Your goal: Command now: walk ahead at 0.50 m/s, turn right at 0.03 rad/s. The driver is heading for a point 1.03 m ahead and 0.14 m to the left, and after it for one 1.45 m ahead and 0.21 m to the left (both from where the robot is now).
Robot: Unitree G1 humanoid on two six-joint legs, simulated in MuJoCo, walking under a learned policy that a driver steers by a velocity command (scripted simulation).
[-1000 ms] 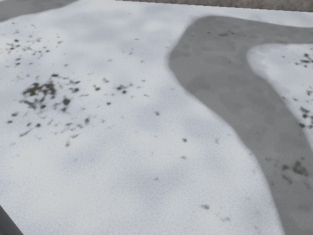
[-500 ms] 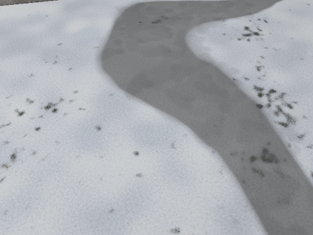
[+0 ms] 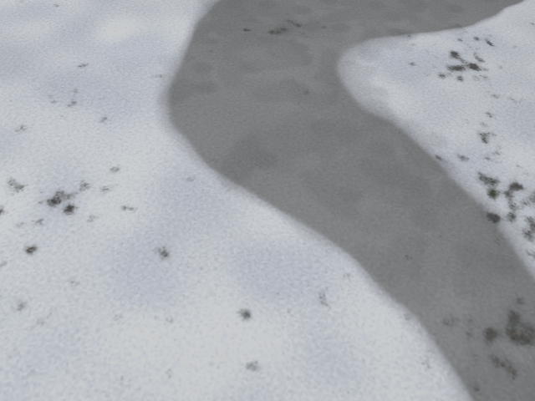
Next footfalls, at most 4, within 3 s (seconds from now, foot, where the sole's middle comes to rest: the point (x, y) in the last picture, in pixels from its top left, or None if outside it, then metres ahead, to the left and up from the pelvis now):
0.30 right None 0.36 -0.08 -0.77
0.80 left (205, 349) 0.62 0.16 -0.77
1.36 right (293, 258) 0.91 -0.07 -0.77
1.92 left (205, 191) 1.15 0.21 -0.77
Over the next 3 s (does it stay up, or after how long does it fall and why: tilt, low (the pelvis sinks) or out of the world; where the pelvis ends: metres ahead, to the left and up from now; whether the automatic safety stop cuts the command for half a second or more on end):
stays up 1.41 0.21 0.01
